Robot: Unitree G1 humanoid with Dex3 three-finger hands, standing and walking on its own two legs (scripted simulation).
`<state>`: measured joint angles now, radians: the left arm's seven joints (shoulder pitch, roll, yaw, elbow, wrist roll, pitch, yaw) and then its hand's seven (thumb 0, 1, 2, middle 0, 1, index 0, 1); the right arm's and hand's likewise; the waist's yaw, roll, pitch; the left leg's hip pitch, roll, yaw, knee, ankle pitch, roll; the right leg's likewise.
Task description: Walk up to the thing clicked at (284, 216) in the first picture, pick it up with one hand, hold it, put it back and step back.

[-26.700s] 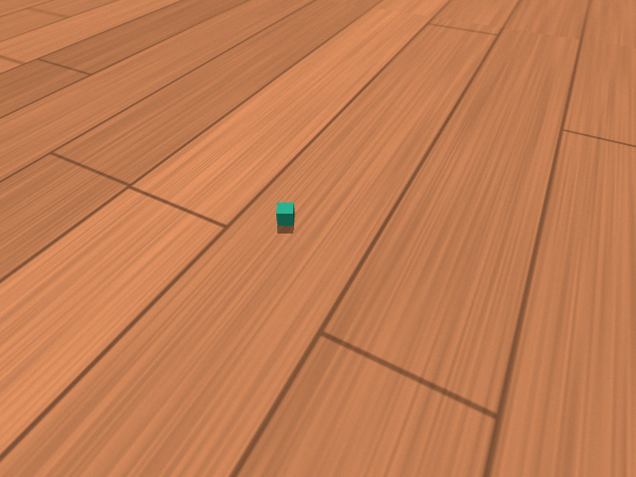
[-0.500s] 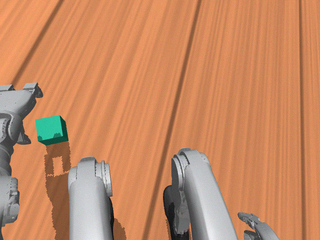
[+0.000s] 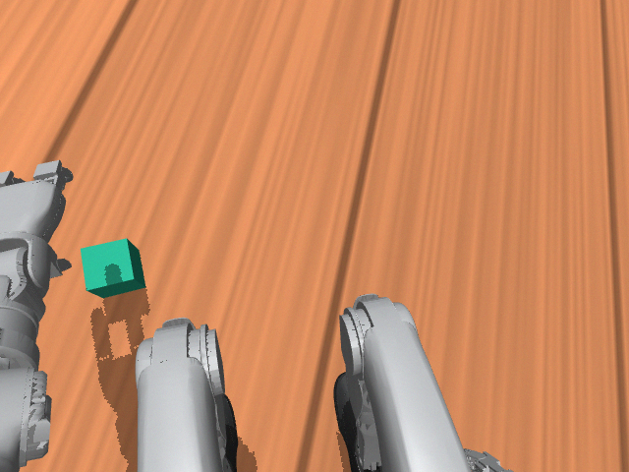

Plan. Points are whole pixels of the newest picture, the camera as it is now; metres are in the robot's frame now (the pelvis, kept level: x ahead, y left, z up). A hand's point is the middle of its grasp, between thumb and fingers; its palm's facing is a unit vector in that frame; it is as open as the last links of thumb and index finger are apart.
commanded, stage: home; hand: left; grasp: from above
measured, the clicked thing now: (114, 269) +0.45 +0.31 -0.33
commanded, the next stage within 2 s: none
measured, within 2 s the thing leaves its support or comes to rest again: neither
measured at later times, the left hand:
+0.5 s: hand out of the picture +0.26 +0.25 +0.09, palm faces -0.12 -0.81 -0.57, open 7.5 cm
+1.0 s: hand out of the picture +0.23 +0.21 +0.30, palm faces +0.19 -0.96 -0.21, open 7.4 cm
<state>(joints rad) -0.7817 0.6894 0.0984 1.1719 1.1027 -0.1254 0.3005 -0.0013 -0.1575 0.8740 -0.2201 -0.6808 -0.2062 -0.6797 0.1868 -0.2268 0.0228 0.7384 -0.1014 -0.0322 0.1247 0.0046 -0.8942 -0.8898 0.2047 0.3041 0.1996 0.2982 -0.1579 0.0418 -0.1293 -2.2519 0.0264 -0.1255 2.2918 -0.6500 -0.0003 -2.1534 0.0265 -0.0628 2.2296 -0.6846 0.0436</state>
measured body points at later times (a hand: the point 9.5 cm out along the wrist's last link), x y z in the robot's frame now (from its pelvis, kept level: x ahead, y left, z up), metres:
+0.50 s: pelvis +0.01 +0.00 +0.19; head +0.14 +0.04 +0.62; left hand +0.27 +0.29 +0.13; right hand +0.25 -0.23 +0.10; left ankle +0.08 +0.13 -0.33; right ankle +0.10 -0.13 -0.33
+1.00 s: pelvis +0.08 +0.01 +0.34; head +0.10 +0.02 +0.79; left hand +0.21 +0.26 +0.31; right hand +0.25 -0.22 +0.27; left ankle +0.08 +0.13 -0.33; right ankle +0.10 -0.13 -0.33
